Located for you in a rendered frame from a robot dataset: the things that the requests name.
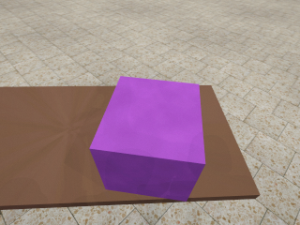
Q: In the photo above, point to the carton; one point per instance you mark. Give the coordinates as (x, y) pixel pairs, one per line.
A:
(150, 139)

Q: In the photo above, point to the table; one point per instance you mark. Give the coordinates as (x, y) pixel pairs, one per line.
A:
(45, 158)

